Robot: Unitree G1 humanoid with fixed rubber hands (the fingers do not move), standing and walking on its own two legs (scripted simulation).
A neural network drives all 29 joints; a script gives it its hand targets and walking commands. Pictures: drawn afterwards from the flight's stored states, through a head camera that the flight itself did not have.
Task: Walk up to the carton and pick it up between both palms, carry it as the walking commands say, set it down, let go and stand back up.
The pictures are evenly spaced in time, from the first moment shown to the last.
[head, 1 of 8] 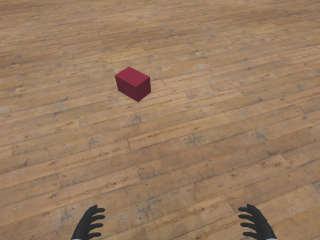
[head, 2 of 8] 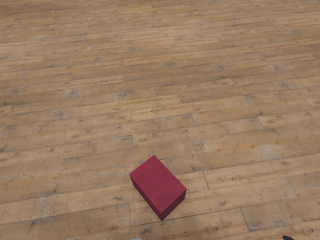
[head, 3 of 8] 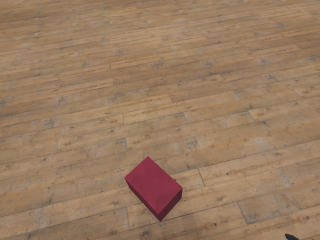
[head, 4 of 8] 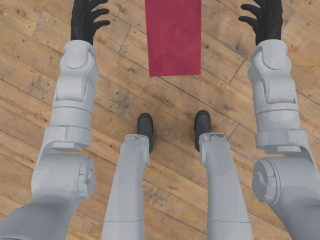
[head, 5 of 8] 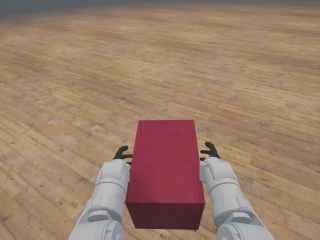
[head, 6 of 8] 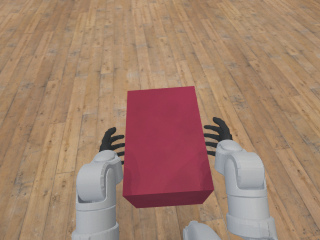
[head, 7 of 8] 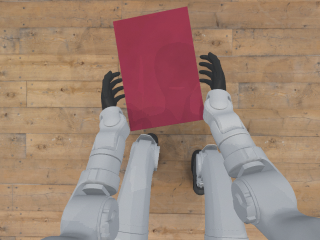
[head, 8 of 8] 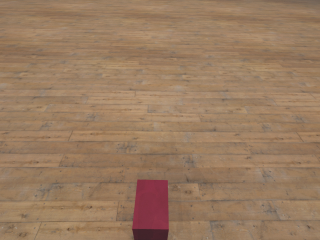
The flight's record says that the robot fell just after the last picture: no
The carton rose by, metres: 0.72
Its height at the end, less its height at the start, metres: +0.00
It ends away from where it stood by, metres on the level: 1.95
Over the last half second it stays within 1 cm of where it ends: yes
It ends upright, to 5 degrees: yes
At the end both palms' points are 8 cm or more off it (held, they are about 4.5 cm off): yes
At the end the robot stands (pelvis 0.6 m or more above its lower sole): yes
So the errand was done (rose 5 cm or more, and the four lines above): yes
